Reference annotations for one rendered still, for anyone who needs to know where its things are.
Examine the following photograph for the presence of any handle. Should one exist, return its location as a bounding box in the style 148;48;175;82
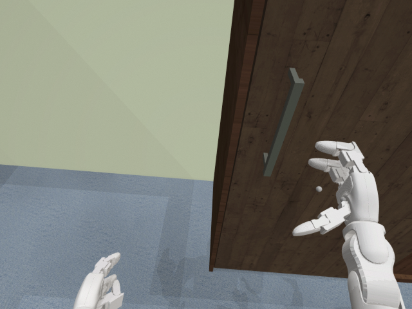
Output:
263;68;304;176

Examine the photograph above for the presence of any wardrobe door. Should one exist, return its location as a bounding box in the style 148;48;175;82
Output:
393;253;412;275
214;0;412;278

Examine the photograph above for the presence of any right robot hand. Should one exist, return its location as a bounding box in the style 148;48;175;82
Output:
292;141;379;236

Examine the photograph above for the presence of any robot right forearm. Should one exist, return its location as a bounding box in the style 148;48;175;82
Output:
342;221;406;309

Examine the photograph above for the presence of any left robot hand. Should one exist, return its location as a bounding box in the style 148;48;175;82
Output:
73;252;124;309

